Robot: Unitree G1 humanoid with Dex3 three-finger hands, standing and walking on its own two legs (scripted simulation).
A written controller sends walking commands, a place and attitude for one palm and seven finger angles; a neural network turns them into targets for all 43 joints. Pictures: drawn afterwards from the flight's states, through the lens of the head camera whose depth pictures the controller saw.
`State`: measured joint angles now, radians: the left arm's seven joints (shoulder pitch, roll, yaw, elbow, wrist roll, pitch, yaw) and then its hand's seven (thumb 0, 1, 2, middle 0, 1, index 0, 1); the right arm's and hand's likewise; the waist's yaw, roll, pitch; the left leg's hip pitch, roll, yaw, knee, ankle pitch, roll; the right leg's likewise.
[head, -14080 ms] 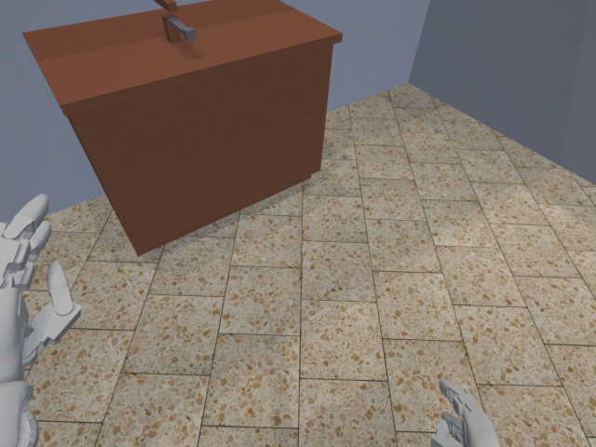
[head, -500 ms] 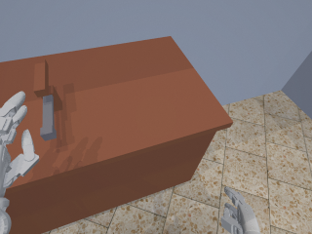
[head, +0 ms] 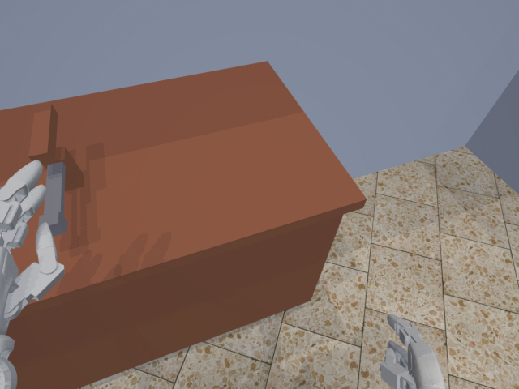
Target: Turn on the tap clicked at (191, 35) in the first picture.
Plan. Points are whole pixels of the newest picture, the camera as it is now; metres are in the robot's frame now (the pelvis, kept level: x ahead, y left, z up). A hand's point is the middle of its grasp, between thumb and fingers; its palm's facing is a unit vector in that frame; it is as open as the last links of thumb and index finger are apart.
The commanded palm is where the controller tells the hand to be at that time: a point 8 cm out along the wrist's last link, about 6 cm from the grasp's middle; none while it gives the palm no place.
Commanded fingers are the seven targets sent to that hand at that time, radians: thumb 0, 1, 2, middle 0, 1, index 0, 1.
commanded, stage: come to a stop and stand still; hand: left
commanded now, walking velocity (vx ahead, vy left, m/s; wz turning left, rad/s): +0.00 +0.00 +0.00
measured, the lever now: (53, 224) +0.33 +0.35 +0.05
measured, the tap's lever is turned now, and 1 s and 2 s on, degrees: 0 0 0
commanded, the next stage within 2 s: look again from close up in 0.98 s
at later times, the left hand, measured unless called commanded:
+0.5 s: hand (25, 270) +0.22 +0.28 +0.14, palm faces +0.22 -0.88 -0.41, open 7.4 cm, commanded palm +0.16 +0.34 +0.18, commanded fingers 0.00 0.90 0.90 -0.20 -0.30 -0.20 -0.30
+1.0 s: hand out of the picture +0.23 +0.36 +0.16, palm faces +0.37 -0.85 -0.37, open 7.4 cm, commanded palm +0.16 +0.38 +0.18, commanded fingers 0.00 0.90 0.90 -0.20 -0.30 -0.20 -0.30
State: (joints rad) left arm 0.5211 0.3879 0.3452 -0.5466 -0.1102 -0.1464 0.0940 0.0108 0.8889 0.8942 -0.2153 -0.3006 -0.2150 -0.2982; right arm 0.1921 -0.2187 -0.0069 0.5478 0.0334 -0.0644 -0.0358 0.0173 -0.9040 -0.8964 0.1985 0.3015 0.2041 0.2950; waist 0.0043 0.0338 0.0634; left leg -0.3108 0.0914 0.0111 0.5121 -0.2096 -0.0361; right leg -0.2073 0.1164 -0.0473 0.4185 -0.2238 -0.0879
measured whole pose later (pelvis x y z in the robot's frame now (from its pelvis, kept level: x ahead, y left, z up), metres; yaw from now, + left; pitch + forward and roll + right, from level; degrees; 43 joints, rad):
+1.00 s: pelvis +0.00 +0.11 +0.00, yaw -1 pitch -1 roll -2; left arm 0.37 0.37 0.35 -0.42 -0.01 -0.21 0.10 0.01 0.89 0.89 -0.21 -0.30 -0.21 -0.30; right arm 0.20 -0.16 0.05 0.57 0.01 -0.12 0.00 0.02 -0.90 -0.90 0.20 0.30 0.21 0.30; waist 0.03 -0.03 0.05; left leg -0.25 -0.04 0.11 0.45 -0.19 0.10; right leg -0.17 -0.03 0.02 0.40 -0.22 0.01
